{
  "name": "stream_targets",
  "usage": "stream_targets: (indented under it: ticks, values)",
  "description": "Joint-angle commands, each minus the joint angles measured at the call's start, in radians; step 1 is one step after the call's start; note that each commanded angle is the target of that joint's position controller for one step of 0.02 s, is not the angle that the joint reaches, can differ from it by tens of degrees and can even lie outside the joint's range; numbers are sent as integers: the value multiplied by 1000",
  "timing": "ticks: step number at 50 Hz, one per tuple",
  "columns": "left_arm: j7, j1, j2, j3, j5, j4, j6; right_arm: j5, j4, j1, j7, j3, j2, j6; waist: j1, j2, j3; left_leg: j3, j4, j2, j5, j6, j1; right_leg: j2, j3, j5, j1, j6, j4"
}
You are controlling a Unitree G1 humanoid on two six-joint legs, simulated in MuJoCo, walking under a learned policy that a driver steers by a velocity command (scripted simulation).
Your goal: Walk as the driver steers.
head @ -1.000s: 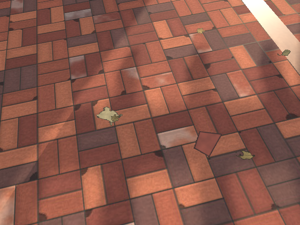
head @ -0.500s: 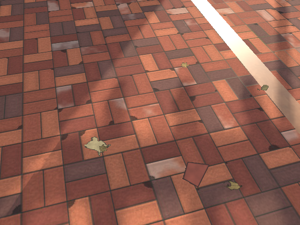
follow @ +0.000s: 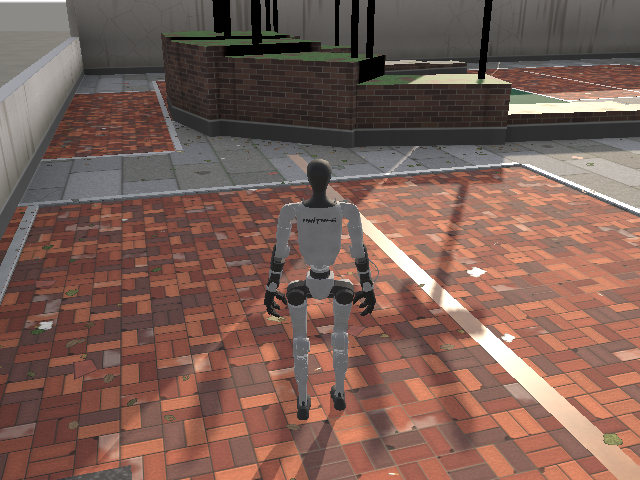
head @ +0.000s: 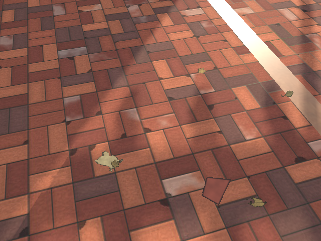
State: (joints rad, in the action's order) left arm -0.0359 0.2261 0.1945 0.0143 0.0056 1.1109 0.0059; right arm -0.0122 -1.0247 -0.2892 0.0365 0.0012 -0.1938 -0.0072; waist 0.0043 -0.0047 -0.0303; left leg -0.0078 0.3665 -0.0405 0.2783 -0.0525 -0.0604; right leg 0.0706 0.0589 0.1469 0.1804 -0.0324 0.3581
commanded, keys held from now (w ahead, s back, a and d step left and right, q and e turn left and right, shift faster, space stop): no key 0.48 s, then w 0.52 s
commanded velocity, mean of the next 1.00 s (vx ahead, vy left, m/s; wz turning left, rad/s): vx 0.16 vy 0.00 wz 0.00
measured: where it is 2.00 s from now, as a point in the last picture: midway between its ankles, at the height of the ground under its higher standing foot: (179, 229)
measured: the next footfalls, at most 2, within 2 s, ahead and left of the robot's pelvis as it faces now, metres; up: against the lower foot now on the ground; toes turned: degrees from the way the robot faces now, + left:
right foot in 0.86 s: +0.22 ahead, -0.13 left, +0.00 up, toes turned -3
left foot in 1.40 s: +0.55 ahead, +0.04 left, +0.00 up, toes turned +13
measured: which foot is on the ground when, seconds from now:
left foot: down 0.00-0.88, up 0.90-1.00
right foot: down 0.00-0.54, up 0.56-0.84, down 0.86-1.00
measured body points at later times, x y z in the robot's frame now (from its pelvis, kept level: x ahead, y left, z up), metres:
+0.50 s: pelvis +0.01 +0.01 +0.00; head +0.01 +0.02 +0.45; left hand +0.00 +0.23 -0.17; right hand -0.01 -0.21 -0.16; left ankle -0.05 +0.09 -0.74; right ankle +0.03 -0.10 -0.74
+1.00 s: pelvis +0.17 -0.06 -0.01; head +0.19 -0.07 +0.44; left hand +0.22 +0.20 -0.15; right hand +0.13 -0.30 -0.17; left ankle +0.05 +0.06 -0.66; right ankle +0.18 -0.13 -0.74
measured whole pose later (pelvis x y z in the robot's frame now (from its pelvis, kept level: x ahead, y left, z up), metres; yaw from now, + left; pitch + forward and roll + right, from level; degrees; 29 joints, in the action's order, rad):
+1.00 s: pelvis +0.17 -0.06 -0.01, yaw +1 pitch +0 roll -1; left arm 0.00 0.24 0.20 0.05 0.02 1.03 -0.07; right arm -0.03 -1.07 -0.39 -0.01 -0.03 -0.21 -0.07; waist -0.02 -0.04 -0.03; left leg -0.01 1.14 0.03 0.33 -0.09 -0.33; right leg 0.05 -0.10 0.24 0.25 -0.08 0.49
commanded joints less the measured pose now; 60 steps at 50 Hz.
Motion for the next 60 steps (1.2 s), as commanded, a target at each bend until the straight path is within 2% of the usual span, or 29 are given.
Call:
stream_targets:
  ticks: [1, 12, 24, 25, 26, 27, 28, 29, 30, 32, 34, 36, 39, 41, 42, 43, 44, 45, 46, 47, 48, 50, 51, 53, 55, 57, 60]
  values:
    - [-5, 36, 87, 10, 0, 1, -5, 0, 2, -51, 4, -10, -83, -7, 1, -10, -16, 110, -71, 137, -176, -16, -82, -128, 113, -157, -50, -27, -28]
    - [-9, 52, 58, -4, -2, 49, -3, -1, -58, -84, 9, 2, -55, -9, -1, -6, -32, 111, -73, 136, -179, -17, -84, -128, 103, -139, -39, -21, -25]
    - [-13, 77, 34, -14, -2, 74, -2, -1, -92, -114, 12, 9, -30, -12, -2, -8, -42, 112, -77, 135, -196, -19, -82, -128, 94, -122, -24, -13, -15]
    - [-13, 83, 27, -16, -1, 77, -1, -4, -96, -125, 11, 9, -27, -12, -6, -10, -24, 115, -95, 129, -102, -21, -75, -119, 89, -61, -27, -15, -15]
    - [-12, 75, 30, -15, 1, 72, 1, -6, -99, -134, 10, 3, -40, -10, -13, -22, -37, 130, -115, 125, 35, -30, -81, -98, 72, 20, -3, -18, 9]
    - [-10, 62, 37, -11, 5, 60, 2, -6, -101, -151, 8, -11, -72, -5, -24, -58, -55, 169, -140, 134, 211, -54, -81, -61, 37, 132, 53, -25, 74]
    - [-3, 38, 40, -7, 14, 42, 2, -4, -103, -174, 7, -23, -98, 0, -42, -110, -88, 248, -183, 177, 381, -95, -74, -23, -8, 236, 148, -29, 164]
    - [5, 4, 41, -5, 24, 19, -1, -2, -107, -201, 6, -31, -108, 4, -58, -133, -144, 326, -235, 243, 497, -141, -74, -12, -56, 284, 249, -30, 242]
    - [13, -31, 32, -6, 35, -8, -9, -3, -113, -224, 6, -37, -107, 2, -72, -136, -196, 391, -270, 306, 526, -183, -80, -43, -81, 286, 320, -31, 322]
    - [25, -82, 39, 0, 36, -50, -29, -17, -120, -259, 3, -43, -99, -14, -75, -82, -238, 433, -291, 360, 414, -226, -15, -99, -78, 295, 474, -28, 458]
    - [37, -88, 42, 8, 32, -70, -50, -17, -118, -265, -1, -49, -101, -35, -60, -44, -212, 376, -271, 339, 250, -221, 71, -122, -78, 260, 536, -20, 488]
    - [47, -124, 48, 16, 23, -100, -64, -16, -112, -262, -4, -50, -98, -52, -58, -53, -180, 299, -250, 302, 101, -201, 87, -118, -100, 219, 504, -13, 439]
    - [58, -164, 43, 22, 14, -147, -65, -17, -106, -261, -6, -52, -109, -66, -50, -92, -156, 222, -206, 279, -74, -182, 35, -96, -136, 177, 390, -20, 345]
    - [58, -100, 39, 27, 5, -146, -65, -12, -95, -228, -10, -54, -121, -70, -8, -105, -130, 164, -138, 262, -213, -153, -61, -62, -169, 120, 207, -38, 264]
    - [54, -3, 41, 35, 2, -117, -67, -6, -87, -200, -13, -53, -126, -74, 43, -90, -98, 122, -51, 237, -335, -129, -134, -24, -192, 68, 37, -48, 205]
    - [46, 130, 77, 55, 3, -71, -72, -7, -86, -206, -20, -47, -119, -81, 94, -43, -30, 69, 114, 193, -452, -102, -195, 2, -190, 70, -155, -64, 165]
    - [32, 298, 155, 83, 19, -37, -80, -3, -69, -191, -27, -38, -102, -87, 169, 56, 65, -9, 389, 125, -385, -62, -322, -147, 1, 208, -349, -109, 85]
    - [29, 419, 268, 105, 32, -23, -78, 7, -27, -245, -33, -19, -8, -88, 157, 298, 180, -85, 777, -24, 184, -14, -534, -461, 545, 450, -472, -228, -129]
    - [32, 326, 203, 87, 15, -28, -64, -18, -16, -170, -38, -40, -80, -80, 112, 143, 97, 53, 902, 21, 213, -41, -601, -452, 647, 537, -347, -233, -196]
    - [35, 193, 176, 77, 13, -70, -65, -16, 10, -111, -46, -42, -76, -80, 61, 74, -10, 57, 925, 77, 110, -56, -635, -435, 515, 506, -235, -219, -183]
    - [41, 124, 134, 65, 12, -89, -75, -14, 15, -78, -53, -40, -63, -85, 36, 17, -55, 57, 880, 111, 29, -57, -608, -391, 399, 347, -140, -202, -200]
    - [38, 99, 77, 43, 11, -85, -93, -25, 8, -108, -58, -44, -44, -71, -23, 37, -56, 45, 800, 141, -15, -40, -516, -310, 231, 142, -53, -163, -217]
    - [34, 123, 68, 37, 12, -75, -100, -27, 6, -120, -61, -45, -39, -60, -33, 47, -47, 33, 782, 138, -21, -30, -497, -296, 185, 59, -49, -161, -218]
    - [28, 177, 77, 34, 10, -55, -111, -25, 25, -76, -65, -52, -48, -45, -40, 50, -59, 8, 741, 136, -43, -15, -537, -280, 123, -68, -66, -168, -226]
    - [25, 213, 91, 34, 13, -49, -116, -22, 52, 5, -70, -53, -45, -33, -31, 47, -77, -4, 699, 138, -92, -4, -608, -281, 65, -117, -93, -167, -249]
    - [23, 241, 78, 29, 16, -45, -118, -16, 89, 106, -74, -51, -41, -31, -12, 49, -101, -8, 620, 128, -149, -1, -653, -269, 2, -187, -107, -155, -259]
    - [20, 253, 63, 21, 15, -47, -124, -9, 136, 226, -78, -40, -19, -37, 6, 63, -113, -44, 435, 97, -244, -8, -610, -248, -96, -305, -109, -131, -260]
Velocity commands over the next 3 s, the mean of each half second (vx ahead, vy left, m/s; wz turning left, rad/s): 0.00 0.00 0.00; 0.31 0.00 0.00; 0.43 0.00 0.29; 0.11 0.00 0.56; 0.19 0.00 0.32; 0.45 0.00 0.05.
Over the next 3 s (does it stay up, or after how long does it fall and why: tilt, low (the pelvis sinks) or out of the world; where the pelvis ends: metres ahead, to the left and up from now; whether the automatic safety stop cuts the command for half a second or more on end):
stays up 0.81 0.11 -0.02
